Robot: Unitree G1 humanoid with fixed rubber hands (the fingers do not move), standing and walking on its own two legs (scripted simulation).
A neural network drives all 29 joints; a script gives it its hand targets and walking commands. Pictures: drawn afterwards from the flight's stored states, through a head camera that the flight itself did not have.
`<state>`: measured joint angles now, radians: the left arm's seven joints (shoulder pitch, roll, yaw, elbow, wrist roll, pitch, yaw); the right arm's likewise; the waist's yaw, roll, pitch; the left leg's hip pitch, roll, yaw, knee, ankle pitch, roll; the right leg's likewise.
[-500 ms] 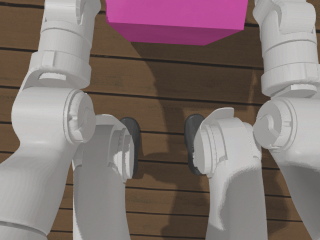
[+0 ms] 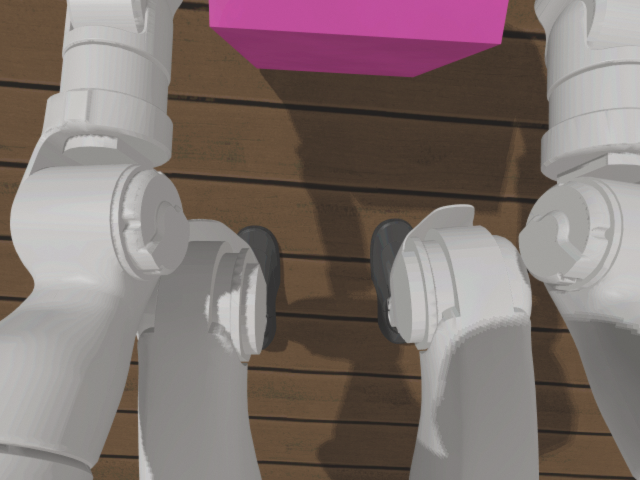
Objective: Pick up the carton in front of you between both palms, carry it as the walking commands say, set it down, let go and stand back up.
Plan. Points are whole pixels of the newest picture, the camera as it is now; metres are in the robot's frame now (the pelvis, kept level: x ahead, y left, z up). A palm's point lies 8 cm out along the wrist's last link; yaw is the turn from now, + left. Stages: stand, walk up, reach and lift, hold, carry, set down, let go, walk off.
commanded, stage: set down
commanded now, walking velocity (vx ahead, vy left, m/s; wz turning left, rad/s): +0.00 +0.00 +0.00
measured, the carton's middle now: out of the picture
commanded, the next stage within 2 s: let go in 1.44 s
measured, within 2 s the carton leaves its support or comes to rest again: neither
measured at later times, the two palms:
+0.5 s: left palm out of the picture +0.60 +0.15 -0.15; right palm out of the picture +0.57 -0.23 -0.15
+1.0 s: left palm out of the picture +0.60 +0.15 +0.02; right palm out of the picture +0.57 -0.23 +0.02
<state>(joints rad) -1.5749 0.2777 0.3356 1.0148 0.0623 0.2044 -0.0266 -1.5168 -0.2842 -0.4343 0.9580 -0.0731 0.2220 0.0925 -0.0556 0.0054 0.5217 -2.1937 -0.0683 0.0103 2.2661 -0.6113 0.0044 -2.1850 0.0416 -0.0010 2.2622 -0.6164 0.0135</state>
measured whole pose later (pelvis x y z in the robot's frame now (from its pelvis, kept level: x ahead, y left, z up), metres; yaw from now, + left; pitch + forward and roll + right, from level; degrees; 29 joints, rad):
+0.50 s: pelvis +0.01 -0.01 +0.00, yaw +0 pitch +34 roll +0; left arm -1.57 0.44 0.04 1.11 -0.22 0.11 0.10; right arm -1.52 -0.40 -0.16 1.09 0.22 0.09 -0.09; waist -0.05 0.00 0.44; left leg -2.22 -0.06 -0.01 2.26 -0.64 -0.02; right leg -2.22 0.04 -0.02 2.26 -0.64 0.00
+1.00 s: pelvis +0.01 -0.01 +0.13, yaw +0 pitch +46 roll +0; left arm -1.47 0.38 0.19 1.01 -0.07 0.22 0.08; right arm -1.39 -0.35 -0.27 0.94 0.10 0.21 -0.08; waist -0.05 0.01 0.09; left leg -2.07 -0.06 -0.02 1.79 -0.53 -0.01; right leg -2.07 0.05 0.01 1.79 -0.52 0.00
